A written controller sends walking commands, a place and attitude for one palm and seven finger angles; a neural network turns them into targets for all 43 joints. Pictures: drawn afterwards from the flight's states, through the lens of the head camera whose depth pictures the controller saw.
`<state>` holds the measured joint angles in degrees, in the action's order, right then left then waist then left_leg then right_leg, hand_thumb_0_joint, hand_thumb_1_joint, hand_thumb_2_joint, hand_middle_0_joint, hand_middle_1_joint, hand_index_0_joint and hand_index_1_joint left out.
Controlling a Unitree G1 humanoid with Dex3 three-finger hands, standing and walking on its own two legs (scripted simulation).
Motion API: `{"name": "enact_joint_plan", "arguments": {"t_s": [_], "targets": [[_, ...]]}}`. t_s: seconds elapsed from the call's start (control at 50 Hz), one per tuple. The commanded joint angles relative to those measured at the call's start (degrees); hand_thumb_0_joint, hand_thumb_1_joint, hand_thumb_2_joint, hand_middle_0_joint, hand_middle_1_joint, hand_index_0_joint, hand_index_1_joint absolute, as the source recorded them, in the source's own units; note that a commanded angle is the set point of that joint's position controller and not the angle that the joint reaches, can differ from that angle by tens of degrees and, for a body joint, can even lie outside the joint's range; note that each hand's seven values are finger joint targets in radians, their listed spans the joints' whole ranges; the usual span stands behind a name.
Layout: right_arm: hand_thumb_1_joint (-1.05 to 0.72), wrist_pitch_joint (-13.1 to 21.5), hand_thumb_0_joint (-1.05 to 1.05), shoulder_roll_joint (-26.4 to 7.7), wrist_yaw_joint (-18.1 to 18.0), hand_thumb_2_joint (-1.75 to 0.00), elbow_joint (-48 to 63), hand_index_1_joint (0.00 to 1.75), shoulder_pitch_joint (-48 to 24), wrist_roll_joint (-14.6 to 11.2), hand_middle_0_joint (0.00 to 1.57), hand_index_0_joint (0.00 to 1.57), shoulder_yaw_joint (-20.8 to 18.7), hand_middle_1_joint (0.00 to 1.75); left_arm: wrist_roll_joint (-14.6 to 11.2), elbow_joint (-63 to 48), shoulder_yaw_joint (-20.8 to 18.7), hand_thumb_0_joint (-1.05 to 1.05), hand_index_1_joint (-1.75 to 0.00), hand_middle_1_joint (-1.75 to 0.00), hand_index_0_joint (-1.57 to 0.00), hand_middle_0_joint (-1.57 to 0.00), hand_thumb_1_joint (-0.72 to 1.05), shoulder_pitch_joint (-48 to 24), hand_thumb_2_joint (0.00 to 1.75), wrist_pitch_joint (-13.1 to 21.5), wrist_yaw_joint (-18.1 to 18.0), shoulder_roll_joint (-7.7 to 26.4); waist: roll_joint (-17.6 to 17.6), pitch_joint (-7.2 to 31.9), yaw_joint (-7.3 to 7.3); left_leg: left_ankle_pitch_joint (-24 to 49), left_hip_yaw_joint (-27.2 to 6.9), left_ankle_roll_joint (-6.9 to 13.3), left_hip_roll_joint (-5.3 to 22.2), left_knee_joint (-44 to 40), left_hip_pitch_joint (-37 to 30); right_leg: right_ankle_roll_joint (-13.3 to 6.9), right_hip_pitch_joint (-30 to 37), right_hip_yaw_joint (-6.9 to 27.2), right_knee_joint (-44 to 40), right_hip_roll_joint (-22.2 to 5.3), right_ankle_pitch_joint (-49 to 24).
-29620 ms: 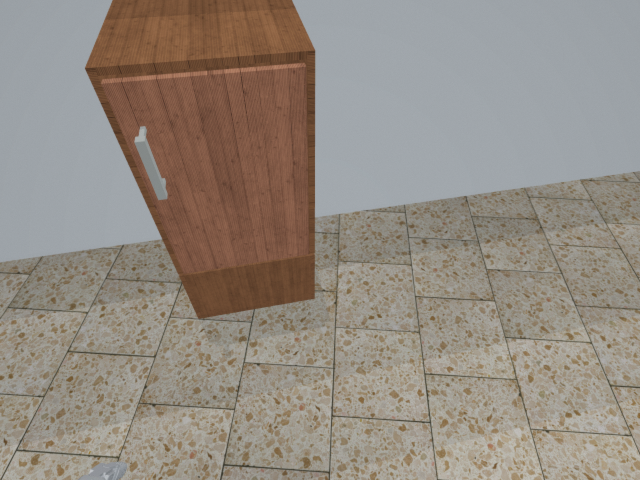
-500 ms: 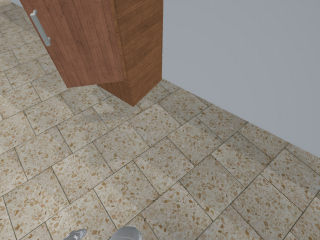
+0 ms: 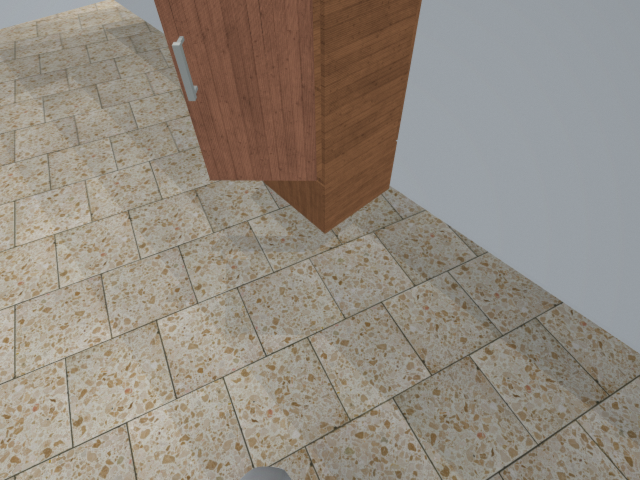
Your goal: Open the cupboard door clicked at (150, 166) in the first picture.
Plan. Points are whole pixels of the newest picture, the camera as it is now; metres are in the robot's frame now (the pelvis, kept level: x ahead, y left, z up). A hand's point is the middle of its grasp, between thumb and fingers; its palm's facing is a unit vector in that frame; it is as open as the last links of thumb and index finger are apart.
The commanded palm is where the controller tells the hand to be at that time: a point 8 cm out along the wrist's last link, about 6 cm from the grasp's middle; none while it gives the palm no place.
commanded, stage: take the last steps up to it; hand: left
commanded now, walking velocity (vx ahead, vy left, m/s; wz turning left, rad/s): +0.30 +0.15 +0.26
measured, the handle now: (186, 69) +1.05 +0.44 -0.04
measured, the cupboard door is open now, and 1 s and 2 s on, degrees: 47 47 47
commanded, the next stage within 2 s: come to a stop and stand still in 1.38 s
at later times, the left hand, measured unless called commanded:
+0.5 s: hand out of the picture +0.12 +0.29 -0.16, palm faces +0.14 -0.97 -0.20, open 7.4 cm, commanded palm none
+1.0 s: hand (156, 376) +0.28 +0.30 -0.16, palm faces +0.18 -0.96 -0.19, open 7.2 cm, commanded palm none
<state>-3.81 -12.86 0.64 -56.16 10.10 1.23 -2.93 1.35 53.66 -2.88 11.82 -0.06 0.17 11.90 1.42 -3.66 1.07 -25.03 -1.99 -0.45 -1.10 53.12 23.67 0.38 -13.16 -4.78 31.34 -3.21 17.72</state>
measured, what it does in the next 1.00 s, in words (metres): walks ahead: left foot, then right foot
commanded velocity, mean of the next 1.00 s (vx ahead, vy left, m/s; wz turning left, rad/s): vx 0.30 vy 0.09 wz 0.03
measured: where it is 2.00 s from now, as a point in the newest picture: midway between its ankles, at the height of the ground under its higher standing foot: (281, 383)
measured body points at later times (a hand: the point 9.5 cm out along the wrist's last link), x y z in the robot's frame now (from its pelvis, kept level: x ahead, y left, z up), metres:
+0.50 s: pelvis +0.11 +0.09 +0.01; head +0.14 +0.10 +0.46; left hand +0.12 +0.34 -0.15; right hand +0.17 -0.14 -0.14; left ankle +0.09 +0.18 -0.73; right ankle +0.14 -0.03 -0.67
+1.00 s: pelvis +0.28 +0.11 +0.01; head +0.30 +0.12 +0.46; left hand +0.27 +0.35 -0.14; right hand +0.35 -0.12 -0.14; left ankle +0.34 +0.26 -0.70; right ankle +0.27 +0.00 -0.73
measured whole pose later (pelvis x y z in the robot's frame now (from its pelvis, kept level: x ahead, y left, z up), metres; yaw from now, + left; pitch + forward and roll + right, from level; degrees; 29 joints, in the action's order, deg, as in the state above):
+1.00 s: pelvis +0.28 +0.11 +0.01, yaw +6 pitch +0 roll +0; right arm 0.4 -9.6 1.3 -60.2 13.6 1.5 -3.1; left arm 1.3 60.8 -4.0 16.2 3.6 0.5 11.0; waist -1.1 -1.8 1.2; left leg -14.0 3.8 -1.9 5.3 40.1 26.1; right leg -1.0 -7.0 -8.3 19.9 -2.1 13.2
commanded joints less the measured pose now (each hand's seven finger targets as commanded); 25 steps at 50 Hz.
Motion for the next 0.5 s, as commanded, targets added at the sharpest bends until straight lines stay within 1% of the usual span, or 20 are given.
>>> {"name": "enact_joint_plan", "arguments": {"t_s": [0.0,0.02,0.04,0.06,0.1,0.16,0.18,0.2,0.22,0.24,0.26,0.28,0.3,0.32,0.34,0.36,0.4,0.42,0.44,0.48], "targets": [[-0.9,2.0,0.0,-4.7,1.4,-0.9,5.3,0.3,-4.1,0.2,0.2,0.2,-1.8,0.3,-0.2,-2.0,-2.4,0.0,-0.3,-0.3,-0.2,-0.2,0.9,3.4,0.9,2.5,-0.9,9.0,-12.4,-1.0,0.51,6.3,0.2,-1.6,4.7,10.8,12.3,-6.1,4.8,13.1,-22.0,-16.8,4.8],[-0.9,2.1,0.0,-4.0,1.6,-0.9,5.4,0.3,-4.8,0.1,0.2,0.2,-1.6,0.3,-0.1,-1.3,-2.4,0.0,-0.3,-0.3,-0.2,-0.2,0.9,4.9,0.9,2.9,-0.9,8.8,-11.2,-0.7,0.92,6.6,1.4,-2.1,4.8,7.7,11.9,-6.1,6.3,11.1,-21.4,-16.9,0.3],[-0.9,2.3,0.0,-3.2,1.8,-0.9,5.5,0.3,-5.3,0.0,0.2,0.2,-1.4,0.3,0.0,-0.4,-2.5,0.0,-0.3,-0.3,-0.2,-0.2,0.9,6.6,0.9,3.2,-0.9,9.1,-10.3,0.2,1.63,6.1,2.4,-2.3,4.7,3.8,11.5,-6.3,8.7,10.1,-20.6,-17.1,-3.3],[-0.9,2.5,0.0,-2.5,2.0,-0.9,5.6,0.3,-6.7,-0.2,0.2,0.2,-1.3,0.3,0.2,0.8,-2.7,0.0,-0.3,-0.3,-0.2,-0.2,0.9,8.3,0.9,3.4,-0.8,9.7,-9.0,0.0,2.4,5.4,3.8,-2.4,4.2,0.5,11.1,-6.3,10.1,9.1,-20.2,-17.5,-6.0],[-0.9,2.8,0.0,-1.6,2.3,-0.9,6.1,0.3,-7.8,-0.2,0.2,0.2,-0.8,0.3,0.2,2.3,-2.9,0.0,-0.3,-0.3,-0.2,-0.2,0.9,10.2,0.9,3.5,-0.7,10.4,-10.1,0.6,3.09,5.8,5.3,-2.4,4.0,-5.6,9.7,-6.5,11.8,7.1,-19.0,-17.7,-9.8],[-0.9,3.6,0.0,-1.2,2.6,-0.9,6.4,0.3,-7.8,-0.4,0.2,0.2,-0.5,0.3,0.5,3.5,-3.1,0.0,-0.3,-0.3,-0.2,-0.2,0.9,10.0,0.9,3.3,-0.5,11.4,-13.2,0.9,2.97,4.5,7.0,-1.5,3.3,-14.3,3.5,-5.8,9.6,5.3,-17.0,-18.2,-8.9],[-0.9,3.8,0.0,-1.5,2.5,-0.9,6.0,0.3,-6.1,-0.4,0.2,0.2,-0.4,0.3,0.5,3.4,-3.3,0.0,-0.3,-0.3,-0.2,-0.2,0.9,9.0,0.9,3.1,-0.4,11.7,-12.8,0.6,1.99,5.4,8.0,-1.2,2.6,-17.4,-0.4,-5.3,7.1,4.2,-15.8,-17.9,-7.8],[-0.9,4.2,0.0,-1.7,2.3,-0.9,5.1,0.3,-3.2,-0.3,0.2,0.2,-0.3,0.3,0.3,3.5,-3.3,0.0,-0.3,-0.3,-0.2,-0.2,0.9,8.0,0.9,2.9,-0.3,11.7,-12.0,1.4,0.45,8.1,9.6,-0.9,1.5,-21.8,-6.4,-4.1,4.2,2.6,-13.6,-16.4,-6.7],[-0.9,4.7,0.0,-3.2,1.8,-0.9,3.4,0.3,1.8,-0.1,0.2,0.2,-0.5,0.3,0.1,3.3,-3.4,0.0,-0.3,-0.3,-0.2,-0.2,0.9,6.6,0.9,2.6,-0.1,11.4,-8.8,2.5,-2.14,10.3,11.4,-0.5,0.2,-26.2,-15.4,-2.8,-0.8,0.0,-9.3,-14.4,-5.0],[-0.9,5.1,0.0,-7.3,1.1,-0.9,1.3,0.3,9.4,0.1,0.2,0.2,-1.5,0.3,-0.1,2.5,-2.9,0.0,-0.3,-0.3,-0.2,-0.2,0.9,6.0,0.9,2.3,0.3,9.4,0.1,6.2,-5.47,7.1,6.5,1.4,3.9,-28.3,-26.9,-0.8,-7.5,-3.6,3.3,-10.7,-3.9],[-0.9,5.5,0.0,-13.8,0.2,-0.9,-0.1,0.3,17.2,0.9,0.2,0.2,-3.4,0.3,-0.5,0.7,-2.0,0.0,-0.3,-0.3,-0.2,-0.2,0.9,5.5,0.9,2.2,0.8,5.0,16.4,9.9,-8.21,4.1,-15.9,7.8,19.2,-33.1,-34.9,2.4,-21.0,-7.8,21.6,-2.3,14.4],[-0.9,5.0,0.0,-15.4,-1.1,-0.9,-1.3,0.3,22.0,0.9,0.2,0.2,-3.4,0.3,-0.3,-2.3,-1.3,0.0,-0.3,-0.3,-0.2,-0.2,0.9,-0.4,0.9,2.1,0.5,3.9,13.6,7.6,-9.98,4.3,-21.2,12.5,23.9,-38.8,-31.6,1.1,-26.7,-2.2,32.9,-1.0,18.7],[-0.9,5.3,0.0,-13.3,-1.5,-0.9,-1.2,0.3,18.7,0.9,0.2,0.2,-2.7,0.3,-0.2,-2.3,-1.0,0.0,-0.3,-0.3,-0.2,-0.2,0.9,-2.5,0.9,2.2,0.1,3.1,12.1,5.8,-8.18,2.5,-21.4,13.8,23.6,-39.0,-27.1,-0.2,-28.9,1.5,39.2,-2.8,15.8],[-0.9,5.6,0.0,-10.2,-1.7,-0.9,0.1,0.3,14.5,0.7,0.2,0.2,-1.8,0.3,-0.2,-1.4,-1.2,0.0,-0.3,-0.3,-0.2,-0.2,0.9,-2.8,0.9,2.1,0.3,3.4,12.3,3.6,-6.36,2.5,-18.3,13.5,22.0,-39.8,-22.1,-0.5,-29.1,3.3,40.8,-4.6,10.8],[-0.9,6.1,0.0,-7.5,-1.9,-0.9,0.6,0.3,11.5,0.7,0.2,0.2,-0.9,0.3,0.0,-0.2,-1.3,0.0,-0.3,-0.3,-0.2,-0.2,0.9,-1.7,0.9,1.9,0.6,3.6,9.8,2.0,-4.43,5.7,-14.5,12.2,20.1,-40.7,-18.7,-0.5,-27.0,3.7,39.5,-5.6,7.1],[-0.9,6.7,0.0,-6.3,-1.9,-0.9,0.7,0.3,9.9,0.6,0.2,0.2,-0.5,0.3,0.2,1.1,-1.1,0.0,-0.3,-0.3,-0.2,-0.2,0.9,0.3,0.9,1.7,1.0,3.3,7.3,2.6,-2.79,9.4,-10.6,11.0,18.6,-40.8,-17.0,-0.3,-23.6,3.4,37.0,-6.0,5.1],[-0.9,7.5,0.0,-5.5,-2.0,-0.9,-0.2,0.3,9.7,0.4,0.2,0.2,-0.1,0.3,0.1,2.2,-0.7,0.0,-0.3,-0.3,-0.2,-0.2,0.9,2.0,0.9,1.3,1.1,2.0,4.3,3.8,-1.42,19.2,-5.6,11.0,17.0,-40.9,-18.7,0.1,-21.4,2.2,31.5,-5.0,2.5],[-0.9,7.7,0.0,-5.4,-1.9,-0.9,-0.7,0.3,10.0,0.4,0.2,0.2,-0.1,0.3,0.0,2.0,-0.5,0.0,-0.3,-0.3,-0.2,-0.2,0.9,1.4,0.9,1.3,1.1,1.8,3.2,4.1,-1.28,21.3,-3.9,11.4,16.8,-41.0,-18.6,0.2,-19.8,1.9,27.4,-4.9,1.9],[-0.9,7.7,0.0,-5.2,-1.8,-0.9,-1.1,0.3,10.2,0.3,0.2,0.2,-0.1,0.3,0.0,1.8,-0.5,0.0,-0.3,-0.3,-0.2,-0.2,0.9,0.5,0.9,1.1,1.1,1.4,2.9,3.1,-1.2,21.3,-2.6,11.5,16.4,-41.6,-17.5,0.2,-18.3,1.5,24.2,-4.5,0.7],[-0.9,7.6,0.0,-4.8,-1.7,-0.9,-2.2,0.3,10.7,0.4,0.2,0.2,-0.1,0.3,0.0,1.0,-0.3,0.0,-0.3,-0.3,-0.2,-0.2,0.9,-1.7,0.9,1.0,1.1,1.3,2.7,0.6,-1.25,19.6,-1.9,11.7,16.2,-43.1,-16.0,0.1,-16.7,0.7,18.3,-4.0,-0.9]]}}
